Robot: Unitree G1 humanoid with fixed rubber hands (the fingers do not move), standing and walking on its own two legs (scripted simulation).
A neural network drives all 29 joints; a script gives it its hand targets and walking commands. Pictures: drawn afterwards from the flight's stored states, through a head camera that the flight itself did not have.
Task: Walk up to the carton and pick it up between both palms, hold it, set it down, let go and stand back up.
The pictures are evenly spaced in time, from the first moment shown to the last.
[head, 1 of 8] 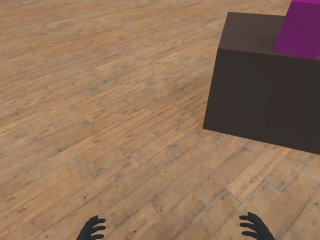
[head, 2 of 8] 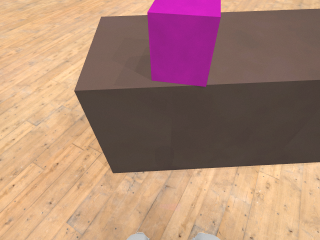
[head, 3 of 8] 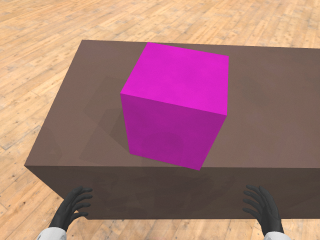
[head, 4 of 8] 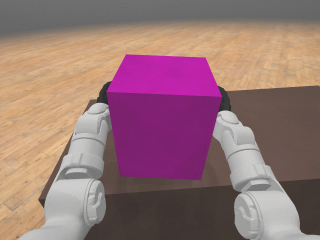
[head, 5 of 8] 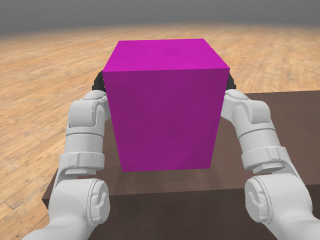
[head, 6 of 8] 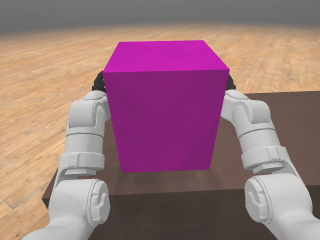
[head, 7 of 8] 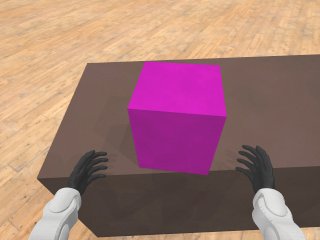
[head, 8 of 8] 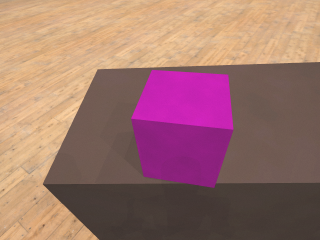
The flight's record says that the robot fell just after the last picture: no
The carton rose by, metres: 0.19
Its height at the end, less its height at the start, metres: +0.00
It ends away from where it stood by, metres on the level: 0.01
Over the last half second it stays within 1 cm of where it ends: yes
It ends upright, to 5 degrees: yes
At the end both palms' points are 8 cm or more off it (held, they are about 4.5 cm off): yes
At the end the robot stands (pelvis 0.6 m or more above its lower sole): yes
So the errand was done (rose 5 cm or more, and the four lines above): yes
